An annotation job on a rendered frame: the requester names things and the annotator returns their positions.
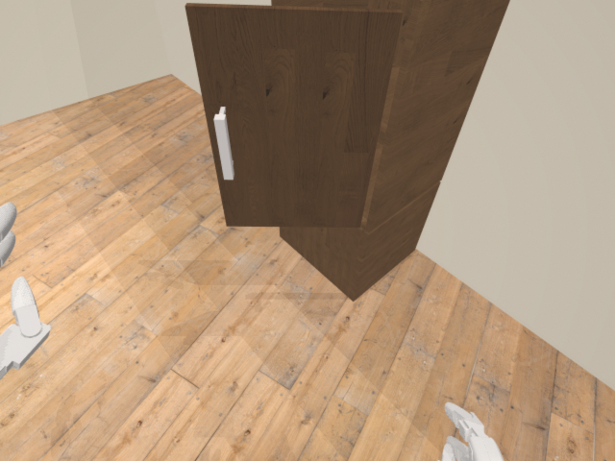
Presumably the handle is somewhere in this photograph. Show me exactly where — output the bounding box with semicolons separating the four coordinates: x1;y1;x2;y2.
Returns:
213;107;234;180

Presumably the right robot hand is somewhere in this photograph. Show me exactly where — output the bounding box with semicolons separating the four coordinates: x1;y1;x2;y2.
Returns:
438;402;504;461

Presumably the cupboard door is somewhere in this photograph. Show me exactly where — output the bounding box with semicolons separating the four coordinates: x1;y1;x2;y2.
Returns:
185;3;403;228

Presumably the left robot hand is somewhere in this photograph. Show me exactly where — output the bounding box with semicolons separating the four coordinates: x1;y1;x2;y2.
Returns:
0;202;51;379

